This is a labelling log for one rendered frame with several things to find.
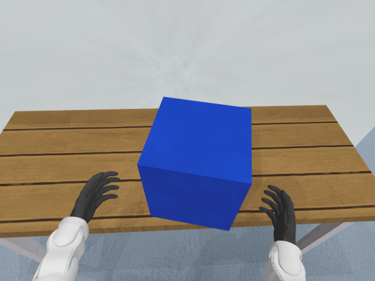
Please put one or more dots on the robot right forearm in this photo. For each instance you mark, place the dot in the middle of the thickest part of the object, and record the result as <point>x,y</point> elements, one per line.
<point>284,263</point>

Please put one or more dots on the robot right hand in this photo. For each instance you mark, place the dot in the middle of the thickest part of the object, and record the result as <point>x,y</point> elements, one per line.
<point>283,219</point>

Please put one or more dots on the robot left forearm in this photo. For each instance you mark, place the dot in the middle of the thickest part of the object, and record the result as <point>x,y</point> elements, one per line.
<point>65,246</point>

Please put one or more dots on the robot left hand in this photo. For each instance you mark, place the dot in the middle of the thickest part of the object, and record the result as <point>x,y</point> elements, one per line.
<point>91,197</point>

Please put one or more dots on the carton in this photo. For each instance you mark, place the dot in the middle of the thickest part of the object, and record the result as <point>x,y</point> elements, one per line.
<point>196,165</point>

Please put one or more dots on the table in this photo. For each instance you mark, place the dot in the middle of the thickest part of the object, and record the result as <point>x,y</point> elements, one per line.
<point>47,157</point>

